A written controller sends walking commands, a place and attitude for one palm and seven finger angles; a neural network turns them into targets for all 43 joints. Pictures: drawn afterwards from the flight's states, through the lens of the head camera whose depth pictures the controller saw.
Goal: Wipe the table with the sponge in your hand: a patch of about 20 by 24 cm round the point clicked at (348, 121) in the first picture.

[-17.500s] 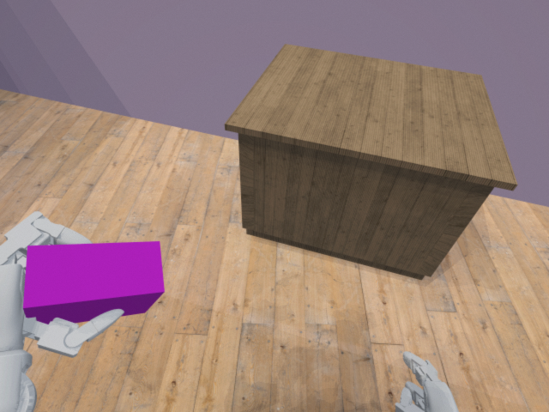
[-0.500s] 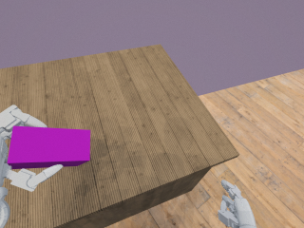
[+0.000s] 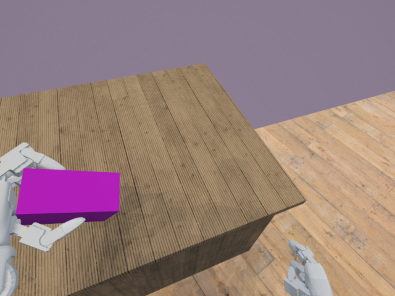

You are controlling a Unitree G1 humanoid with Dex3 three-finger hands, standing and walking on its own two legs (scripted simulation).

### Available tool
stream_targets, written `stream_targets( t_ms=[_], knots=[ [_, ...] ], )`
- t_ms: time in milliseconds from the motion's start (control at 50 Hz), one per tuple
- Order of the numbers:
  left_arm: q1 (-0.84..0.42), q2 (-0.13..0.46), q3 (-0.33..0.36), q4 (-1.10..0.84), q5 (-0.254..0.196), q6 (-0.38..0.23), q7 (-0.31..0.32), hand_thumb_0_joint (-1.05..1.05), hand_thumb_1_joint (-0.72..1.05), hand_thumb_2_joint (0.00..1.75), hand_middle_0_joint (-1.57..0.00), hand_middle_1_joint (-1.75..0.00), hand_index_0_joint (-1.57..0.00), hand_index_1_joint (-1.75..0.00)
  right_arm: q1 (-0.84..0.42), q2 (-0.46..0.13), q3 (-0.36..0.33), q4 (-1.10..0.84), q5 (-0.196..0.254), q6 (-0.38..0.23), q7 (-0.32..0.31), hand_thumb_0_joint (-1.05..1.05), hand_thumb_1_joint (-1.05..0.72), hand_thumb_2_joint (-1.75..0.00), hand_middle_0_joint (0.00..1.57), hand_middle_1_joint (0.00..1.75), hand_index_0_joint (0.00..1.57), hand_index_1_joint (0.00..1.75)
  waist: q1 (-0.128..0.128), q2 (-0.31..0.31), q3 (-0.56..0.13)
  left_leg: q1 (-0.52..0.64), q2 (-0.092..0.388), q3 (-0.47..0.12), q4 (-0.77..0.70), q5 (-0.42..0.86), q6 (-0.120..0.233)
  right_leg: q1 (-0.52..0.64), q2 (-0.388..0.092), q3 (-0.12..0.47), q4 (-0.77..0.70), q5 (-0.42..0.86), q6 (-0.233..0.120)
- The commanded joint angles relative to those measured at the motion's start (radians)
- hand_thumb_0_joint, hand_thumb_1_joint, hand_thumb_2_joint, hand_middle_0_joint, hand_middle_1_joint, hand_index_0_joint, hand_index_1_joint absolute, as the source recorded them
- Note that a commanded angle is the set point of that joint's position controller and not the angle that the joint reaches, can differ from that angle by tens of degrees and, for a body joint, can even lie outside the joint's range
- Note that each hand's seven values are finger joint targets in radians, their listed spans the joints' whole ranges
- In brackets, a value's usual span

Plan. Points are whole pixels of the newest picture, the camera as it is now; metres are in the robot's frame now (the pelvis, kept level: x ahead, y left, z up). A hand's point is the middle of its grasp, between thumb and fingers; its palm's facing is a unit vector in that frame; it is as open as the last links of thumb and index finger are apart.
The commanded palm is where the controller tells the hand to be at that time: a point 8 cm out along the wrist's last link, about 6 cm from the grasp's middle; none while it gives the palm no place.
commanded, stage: turn the palm down, sponge in hand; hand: left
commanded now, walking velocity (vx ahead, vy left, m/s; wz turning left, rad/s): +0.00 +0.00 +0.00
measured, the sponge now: (84, 198) +0.23 +0.20 +0.13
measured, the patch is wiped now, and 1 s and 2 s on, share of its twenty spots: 0.00 0.00 0.00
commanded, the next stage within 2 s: none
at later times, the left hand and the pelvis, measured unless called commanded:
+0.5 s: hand (31, 215) +0.19 +0.26 +0.14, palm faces +0.45 -0.60 -0.66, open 10.1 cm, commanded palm +0.16 +0.27 +0.16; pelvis -0.02 -0.05 -0.02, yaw +4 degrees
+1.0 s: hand (49, 211) +0.21 +0.25 +0.12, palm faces +0.24 -0.39 -0.89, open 10.1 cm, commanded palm +0.18 +0.25 +0.16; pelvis +0.00 -0.05 -0.02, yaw +0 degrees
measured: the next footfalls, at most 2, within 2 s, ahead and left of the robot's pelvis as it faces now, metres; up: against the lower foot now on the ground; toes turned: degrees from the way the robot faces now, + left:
none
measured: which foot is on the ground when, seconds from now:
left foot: down 0.00-1.00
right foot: down 0.00-1.00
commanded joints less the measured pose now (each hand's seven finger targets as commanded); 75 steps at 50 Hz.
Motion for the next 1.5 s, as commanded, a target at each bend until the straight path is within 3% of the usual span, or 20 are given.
stream_targets(
  t_ms=[0, 20, 40, 60, 120, 200, 260, 280, 360, 400, 460, 560, 660, 780, 800, 940, 1100, 1220, 1420, 1480],
  knots=[
    [-0.719, 0.469, 0.331, -0.029, 0.16, 0.028, -0.026, 0.0, 0.1, 1.3, -1.2, -1.6, -1.2, -1.6, -0.105, -0.135, -0.071, -0.07, -0.049, -0.051, -0.048, 0.0, -0.9, -0.9, 0.2, 0.3, 0.2, 0.3, 0.047, 0.307, -0.23, 0.084, 0.081, -0.12, -0.007, 0.099, -0.109, -0.037, -0.024, 0.041, 0.172, -0.025, -0.021],
    [-0.569, 0.356, 0.175, -0.01, 0.084, 0.057, -0.04, 0.0, 0.1, 1.3, -1.2, -1.6, -1.2, -1.6, -0.074, -0.192, -0.068, -0.099, -0.056, -0.066, 0.01, 0.0, -0.9, -0.9, 0.2, 0.3, 0.2, 0.3, -0.013, 0.177, -0.162, 0.104, 0.07, -0.158, -0.01, 0.305, -0.139, -0.127, -0.011, -0.029, 0.106, 0.042, -0.022],
    [-0.383, 0.358, 0.239, 0.024, 0.067, 0.091, -0.052, 0.0, 0.1, 1.3, -1.2, -1.6, -1.2, -1.6, -0.033, -0.234, -0.094, -0.088, -0.028, -0.05, 0.021, 0.0, -0.9, -0.9, 0.2, 0.3, 0.2, 0.3, 0.038, 0.152, -0.317, 0.233, 0.101, -0.161, 0.025, 0.401, -0.129, -0.148, -0.003, -0.02, 0.129, 0.064, -0.01],
    [-0.363, 0.223, 0.145, -0.044, -0.011, 0.145, -0.099, 0.0, 0.1, 1.3, -1.2, -1.6, -1.2, -1.6, -0.101, -0.201, -0.077, -0.125, -0.013, -0.055, 0.011, 0.0, -0.9, -0.9, 0.2, 0.3, 0.2, 0.3, 0.065, 0.145, -0.352, 0.268, 0.081, -0.148, 0.041, 0.392, -0.117, -0.131, -0.016, -0.015, 0.124, 0.09, -0.004],
    [-0.175, 0.232, 0.139, -0.006, -0.089, 0.289, -0.168, 0.0, 0.1, 1.3, -1.2, -1.6, -1.2, -1.6, -0.133, -0.212, -0.06, -0.095, 0.022, -0.05, 0.015, 0.0, -0.9, -0.9, 0.2, 0.3, 0.2, 0.3, 0.083, 0.08, -0.235, 0.179, 0.073, -0.129, 0.023, 0.254, -0.104, -0.097, -0.031, -0.038, 0.105, 0.115, 0.0],
    [-0.188, 0.269, 0.06, -0.14, 0.095, 0.287, -0.162, 0.0, 0.1, 1.3, -1.2, -1.6, -1.2, -1.6, -0.188, -0.189, -0.04, -0.152, 0.013, -0.027, 0.029, 0.0, -0.9, -0.9, 0.2, 0.3, 0.2, 0.3, 0.06, 0.055, -0.143, 0.106, 0.052, -0.107, 0.023, 0.188, -0.061, -0.111, -0.017, -0.009, 0.102, 0.089, -0.004],
    [-0.228, 0.323, 0.15, -0.185, 0.12, 0.156, -0.098, 0.0, 0.1, 1.3, -1.2, -1.6, -1.2, -1.6, -0.186, -0.178, -0.046, -0.146, -0.013, -0.023, 0.011, 0.0, -0.9, -0.9, 0.2, 0.3, 0.2, 0.3, 0.035, -0.044, -0.176, 0.067, 0.043, -0.119, 0.054, 0.073, -0.047, -0.162, -0.009, -0.002, 0.121, -0.006, 0.014],
    [-0.322, 0.414, 0.228, -0.254, 0.118, 0.105, -0.064, 0.0, 0.1, 1.3, -1.2, -1.6, -1.2, -1.6, -0.194, -0.171, -0.046, -0.136, -0.009, -0.031, 0.003, 0.0, -0.9, -0.9, 0.2, 0.3, 0.2, 0.3, 0.037, -0.008, -0.185, 0.067, 0.042, -0.119, 0.057, 0.015, -0.042, -0.173, -0.003, 0.019, 0.118, -0.054, 0.014],
    [-0.381, 0.403, 0.241, -0.125, 0.168, 0.008, 0.033, 0.0, 0.1, 1.3, -1.2, -1.6, -1.2, -1.6, -0.165, -0.154, -0.055, -0.073, -0.03, -0.038, -0.009, 0.0, -0.9, -0.9, 0.2, 0.3, 0.2, 0.3, 0.031, 0.116, -0.207, 0.04, 0.028, -0.116, 0.103, -0.055, -0.044, -0.203, -0.022, 0.045, 0.125, -0.113, 0.009],
    [-0.481, 0.407, 0.2, -0.094, 0.219, 0.039, 0.055, 0.0, 0.1, 1.3, -1.2, -1.6, -1.2, -1.6, -0.174, -0.148, -0.05, -0.063, -0.03, -0.032, -0.009, 0.0, -0.9, -0.9, 0.2, 0.3, 0.2, 0.3, 0.023, 0.239, -0.243, 0.041, 0.019, -0.105, 0.116, -0.061, -0.042, -0.191, -0.042, 0.073, 0.113, -0.119, -0.003],
    [-0.451, 0.398, 0.11, 0.041, 0.244, 0.149, 0.017, 0.0, 0.1, 1.3, -1.2, -1.6, -1.2, -1.6, -0.181, -0.156, -0.042, -0.069, -0.012, -0.007, -0.031, 0.0, -0.9, -0.9, 0.2, 0.3, 0.2, 0.3, 0.018, 0.25, -0.176, -0.023, 0.018, -0.099, 0.11, -0.133, -0.043, -0.184, -0.07, 0.104, 0.08, -0.186, -0.002],
    [-0.46, 0.392, -0.016, 0.119, 0.271, 0.301, -0.129, 0.0, 0.1, 1.3, -1.2, -1.6, -1.2, -1.6, -0.229, -0.163, -0.027, -0.125, 0.019, 0.029, -0.07, 0.0, -0.9, -0.9, 0.2, 0.3, 0.2, 0.3, 0.031, 0.03, -0.107, -0.076, 0.027, -0.093, 0.144, -0.113, -0.035, -0.135, -0.115, 0.217, -0.009, -0.345, 0.011],
    [-0.357, 0.477, 0.138, 0.018, 0.289, 0.188, -0.149, 0.0, 0.1, 1.3, -1.2, -1.6, -1.2, -1.6, -0.216, -0.153, -0.044, -0.143, 0.004, 0.036, -0.063, 0.0, -0.9, -0.9, 0.2, 0.3, 0.2, 0.3, 0.08, -0.088, -0.212, -0.093, 0.03, -0.119, 0.206, 0.016, -0.041, -0.048, -0.13, 0.28, 0.051, -0.112, 0.031],
    [-0.219, 0.522, 0.263, -0.08, 0.348, 0.152, -0.007, 0.0, 0.1, 1.3, -1.2, -1.6, -1.2, -1.6, -0.169, -0.157, -0.068, -0.136, 0.002, 0.044, -0.03, 0.0, -0.9, -0.9, 0.2, 0.3, 0.2, 0.3, 0.109, 0.139, -0.267, -0.057, 0.018, -0.11, 0.238, 0.15, -0.048, -0.052, -0.11, 0.292, 0.153, 0.213, -0.009],
    [-0.199, 0.453, 0.201, -0.07, 0.36, 0.177, 0.008, 0.0, 0.1, 1.3, -1.2, -1.6, -1.2, -1.6, -0.157, -0.155, -0.068, -0.146, 0.003, 0.052, -0.028, 0.0, -0.9, -0.9, 0.2, 0.3, 0.2, 0.3, 0.096, 0.139, -0.262, -0.063, 0.023, -0.104, 0.232, 0.159, -0.047, -0.049, -0.109, 0.267, 0.166, 0.242, -0.01],
    [-0.188, 0.441, 0.079, -0.045, 0.427, 0.35, -0.014, 0.0, 0.1, 1.3, -1.2, -1.6, -1.2, -1.6, -0.17, -0.182, -0.068, -0.178, 0.032, 0.094, -0.066, 0.0, -0.9, -0.9, 0.2, 0.3, 0.2, 0.3, 0.064, 0.034, -0.246, -0.079, 0.025, -0.101, 0.215, 0.125, -0.026, -0.065, -0.1, 0.233, 0.162, 0.24, 0.016],
    [-0.258, 0.446, 0.024, -0.127, 0.578, 0.283, 0.02, 0.0, 0.1, 1.3, -1.2, -1.6, -1.2, -1.6, -0.207, -0.155, -0.054, -0.164, 0.023, 0.073, -0.08, 0.0, -0.9, -0.9, 0.2, 0.3, 0.2, 0.3, 0.063, 0.073, -0.261, 0.002, 0.017, -0.117, 0.197, 0.135, -0.017, -0.108, -0.076, 0.223, 0.13, 0.158, -0.001],
    [-0.302, 0.455, 0.031, -0.025, 0.66, 0.386, 0.084, 0.0, 0.1, 1.3, -1.2, -1.6, -1.2, -1.6, -0.254, -0.15, -0.045, -0.138, 0.032, 0.101, -0.066, 0.0, -0.9, -0.9, 0.2, 0.3, 0.2, 0.3, 0.094, 0.144, -0.231, 0.012, 0.028, -0.134, 0.121, 0.1, -0.039, -0.095, -0.061, 0.2, 0.095, 0.026, -0.026],
    [-0.41, 0.309, -0.241, 0.043, 0.758, 0.533, -0.059, 0.0, 0.1, 1.3, -1.2, -1.6, -1.2, -1.6, -0.348, -0.147, -0.007, -0.139, 0.05, 0.122, -0.059, 0.0, -0.9, -0.9, 0.2, 0.3, 0.2, 0.3, 0.063, 0.043, -0.145, 0.055, 0.022, -0.161, 0.015, 0.021, -0.021, -0.07, -0.049, 0.186, 0.01, -0.093, -0.024],
    [-0.479, 0.397, -0.17, -0.024, 0.828, 0.481, -0.053, 0.0, 0.1, 1.3, -1.2, -1.6, -1.2, -1.6, -0.366, -0.147, -0.008, -0.123, 0.03, 0.109, -0.058, 0.0, -0.9, -0.9, 0.2, 0.3, 0.2, 0.3, 0.09, 0.067, -0.199, 0.099, 0.02, -0.178, 0.003, 0.048, -0.018, -0.039, -0.035, 0.211, 0.012, -0.064, -0.036]
  ],
)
